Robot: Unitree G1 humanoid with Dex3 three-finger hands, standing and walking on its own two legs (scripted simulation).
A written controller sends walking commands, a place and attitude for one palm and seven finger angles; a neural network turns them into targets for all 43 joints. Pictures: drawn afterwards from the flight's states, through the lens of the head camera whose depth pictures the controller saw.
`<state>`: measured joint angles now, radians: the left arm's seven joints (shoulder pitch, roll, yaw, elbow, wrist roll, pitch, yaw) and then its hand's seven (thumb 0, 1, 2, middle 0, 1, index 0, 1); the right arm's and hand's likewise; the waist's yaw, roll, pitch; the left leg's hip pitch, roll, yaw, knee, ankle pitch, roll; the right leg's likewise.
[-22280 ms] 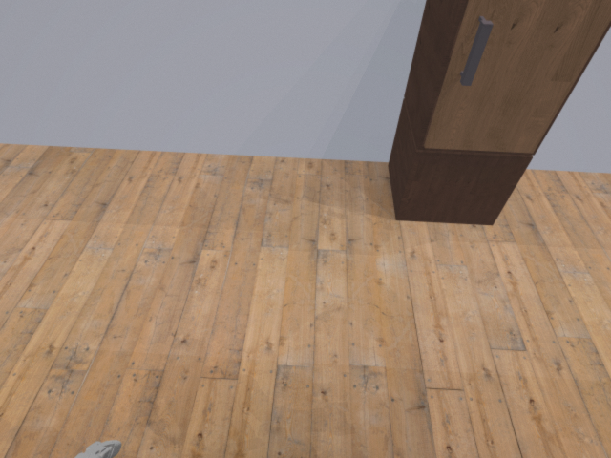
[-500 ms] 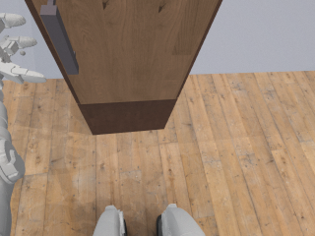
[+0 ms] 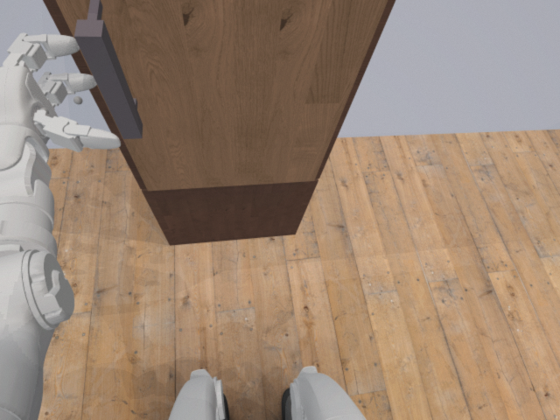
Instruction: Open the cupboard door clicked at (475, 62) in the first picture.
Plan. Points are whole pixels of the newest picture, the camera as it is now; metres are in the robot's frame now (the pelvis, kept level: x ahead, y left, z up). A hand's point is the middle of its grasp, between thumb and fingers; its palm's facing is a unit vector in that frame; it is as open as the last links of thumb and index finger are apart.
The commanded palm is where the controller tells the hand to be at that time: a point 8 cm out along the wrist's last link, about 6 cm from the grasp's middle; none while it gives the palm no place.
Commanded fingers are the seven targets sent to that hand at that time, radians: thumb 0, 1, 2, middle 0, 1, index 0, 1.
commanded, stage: slide the fingers in behind the handle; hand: left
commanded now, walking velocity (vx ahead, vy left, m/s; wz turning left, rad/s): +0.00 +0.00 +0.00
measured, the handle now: (116, 76) +0.57 +0.18 +0.09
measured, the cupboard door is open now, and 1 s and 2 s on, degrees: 0 0 0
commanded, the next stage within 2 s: close the thumb around the handle in 0.96 s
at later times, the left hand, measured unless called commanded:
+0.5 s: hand (92, 108) +0.51 +0.20 +0.09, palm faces +0.10 -0.99 +0.00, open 15.1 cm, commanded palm +0.49 +0.21 +0.09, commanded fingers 0.00 -0.50 0.30 -0.30 -1.20 -0.30 -1.20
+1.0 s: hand (118, 102) +0.52 +0.17 +0.09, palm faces +0.05 -1.00 -0.02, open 13.9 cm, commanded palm +0.50 +0.21 +0.09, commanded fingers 0.00 -0.50 0.30 -0.30 -1.20 -0.30 -1.20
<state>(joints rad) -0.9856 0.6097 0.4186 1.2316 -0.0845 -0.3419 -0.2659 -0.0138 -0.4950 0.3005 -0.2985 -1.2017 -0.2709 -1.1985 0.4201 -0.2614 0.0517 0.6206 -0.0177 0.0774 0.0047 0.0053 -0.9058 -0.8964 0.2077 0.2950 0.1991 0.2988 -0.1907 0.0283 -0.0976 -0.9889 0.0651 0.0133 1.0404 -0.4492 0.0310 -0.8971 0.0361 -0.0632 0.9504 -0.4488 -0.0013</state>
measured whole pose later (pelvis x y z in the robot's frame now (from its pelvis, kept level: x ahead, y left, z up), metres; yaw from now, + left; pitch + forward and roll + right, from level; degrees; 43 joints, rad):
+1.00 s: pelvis -0.01 -0.01 +0.00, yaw +0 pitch +21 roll -3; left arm -0.97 0.51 0.38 1.23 -0.07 -0.39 -0.18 -0.01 -0.49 0.30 -0.30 -1.20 -0.30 -1.21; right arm 0.41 -0.26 0.04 0.63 -0.01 0.06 0.02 0.01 -0.91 -0.90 0.21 0.29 0.20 0.30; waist -0.19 0.04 -0.10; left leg -0.96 0.06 0.02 1.03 -0.44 0.02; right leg -0.89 0.04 -0.06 0.98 -0.46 -0.02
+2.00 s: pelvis -0.01 -0.01 +0.00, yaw +0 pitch +20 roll -2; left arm -0.92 0.45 0.37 1.18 -0.07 -0.40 -0.13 0.00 0.66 0.80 -0.33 -1.34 -0.31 -1.35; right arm 0.40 -0.26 0.02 0.63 -0.02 0.06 0.02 0.01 -0.91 -0.90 0.21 0.29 0.20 0.30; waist -0.18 0.04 -0.11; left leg -0.95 0.06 0.03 1.02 -0.43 0.01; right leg -0.88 0.04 -0.05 0.98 -0.45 -0.02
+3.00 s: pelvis +0.01 -0.06 +0.03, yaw +5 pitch +7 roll +1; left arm 0.11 -0.08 -0.28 0.10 0.07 -0.15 0.56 0.00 0.60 0.73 -0.30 -1.30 -0.31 -1.32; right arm 0.18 -0.18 0.02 0.55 -0.06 0.03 0.02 0.01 -0.91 -0.90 0.20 0.29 0.20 0.30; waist -0.02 0.04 -0.12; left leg -0.57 0.03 -0.03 0.85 -0.41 -0.05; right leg -0.51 0.01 -0.10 0.88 -0.49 -0.08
